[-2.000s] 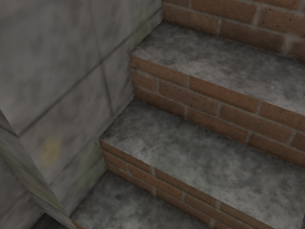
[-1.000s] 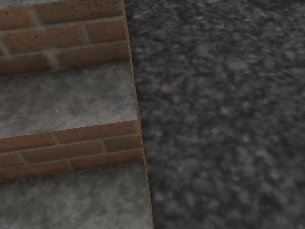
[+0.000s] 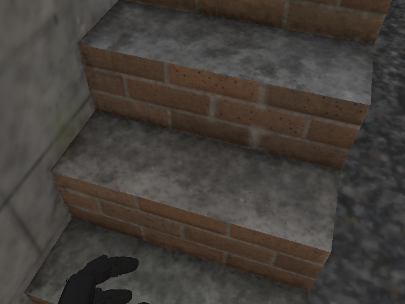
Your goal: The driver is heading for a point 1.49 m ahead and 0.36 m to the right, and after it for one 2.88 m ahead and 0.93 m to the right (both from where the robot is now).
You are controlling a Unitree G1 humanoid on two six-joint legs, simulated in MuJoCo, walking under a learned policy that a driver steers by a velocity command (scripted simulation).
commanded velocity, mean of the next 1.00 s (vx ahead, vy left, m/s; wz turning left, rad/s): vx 0.26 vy -0.07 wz -0.35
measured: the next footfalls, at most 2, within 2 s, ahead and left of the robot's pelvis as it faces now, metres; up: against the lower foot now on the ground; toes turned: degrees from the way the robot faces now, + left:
right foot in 0.04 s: +0.04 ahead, -0.09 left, +0.00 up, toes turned -3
left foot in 0.54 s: -0.07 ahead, +0.15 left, -0.22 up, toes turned -2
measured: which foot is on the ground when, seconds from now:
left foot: down 0.00-0.04, up 0.06-0.52, down 0.54-1.00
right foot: up 0.00-0.02, down 0.04-0.48, up 0.50-0.86, down 0.88-1.00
